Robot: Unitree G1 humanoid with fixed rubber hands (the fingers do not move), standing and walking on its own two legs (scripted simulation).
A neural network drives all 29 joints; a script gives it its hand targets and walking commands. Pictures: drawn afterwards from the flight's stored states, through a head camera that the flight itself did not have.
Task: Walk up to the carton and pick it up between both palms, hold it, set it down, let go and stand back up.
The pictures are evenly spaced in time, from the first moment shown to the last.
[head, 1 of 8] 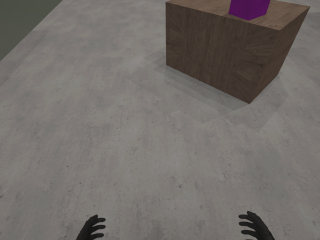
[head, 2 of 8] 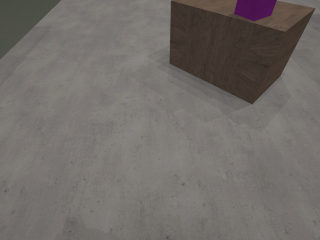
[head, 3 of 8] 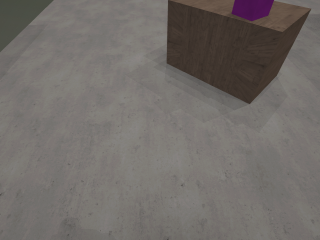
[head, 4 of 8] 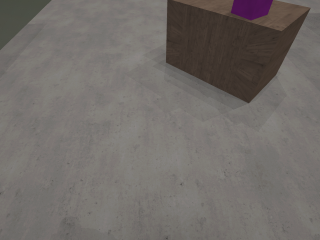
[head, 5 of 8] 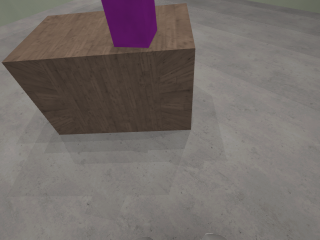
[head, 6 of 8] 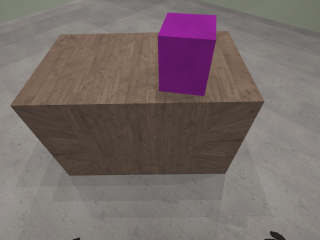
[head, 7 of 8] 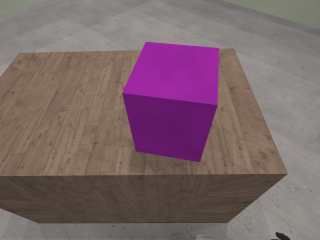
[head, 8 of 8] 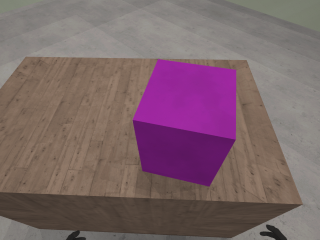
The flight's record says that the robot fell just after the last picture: no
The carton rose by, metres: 0.00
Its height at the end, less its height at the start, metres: +0.00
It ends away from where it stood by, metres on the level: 0.00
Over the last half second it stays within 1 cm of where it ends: yes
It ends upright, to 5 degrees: yes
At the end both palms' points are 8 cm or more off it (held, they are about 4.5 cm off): yes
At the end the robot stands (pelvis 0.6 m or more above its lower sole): yes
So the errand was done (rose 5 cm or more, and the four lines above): no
